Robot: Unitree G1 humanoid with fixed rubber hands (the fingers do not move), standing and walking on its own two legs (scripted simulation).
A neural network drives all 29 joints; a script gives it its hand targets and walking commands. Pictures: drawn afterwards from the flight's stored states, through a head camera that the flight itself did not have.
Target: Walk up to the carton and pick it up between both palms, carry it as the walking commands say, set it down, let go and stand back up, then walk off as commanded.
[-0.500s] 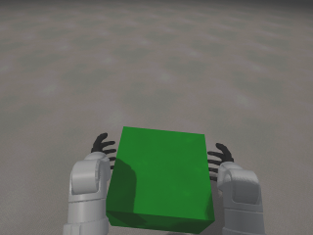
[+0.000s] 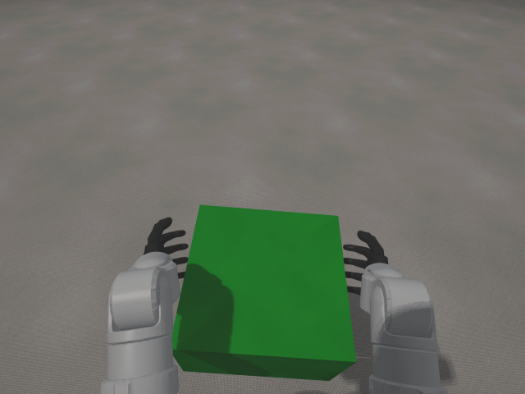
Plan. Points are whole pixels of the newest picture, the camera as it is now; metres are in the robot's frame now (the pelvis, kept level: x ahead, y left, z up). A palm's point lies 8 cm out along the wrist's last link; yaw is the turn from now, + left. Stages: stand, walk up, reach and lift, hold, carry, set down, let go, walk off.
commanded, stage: carry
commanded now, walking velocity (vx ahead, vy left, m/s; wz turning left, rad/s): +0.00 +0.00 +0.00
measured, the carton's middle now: (263, 291) +0.30 +0.01 +0.00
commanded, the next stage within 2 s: none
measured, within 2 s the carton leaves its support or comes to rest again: neither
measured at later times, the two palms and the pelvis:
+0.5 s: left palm (174, 236) +0.34 +0.15 +0.10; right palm (375, 259) +0.31 -0.16 +0.08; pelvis +0.04 +0.01 +0.00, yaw +0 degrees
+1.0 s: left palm (161, 266) +0.29 +0.16 +0.09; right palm (376, 288) +0.27 -0.15 +0.07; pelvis +0.00 +0.01 +0.00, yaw +0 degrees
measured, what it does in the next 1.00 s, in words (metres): stands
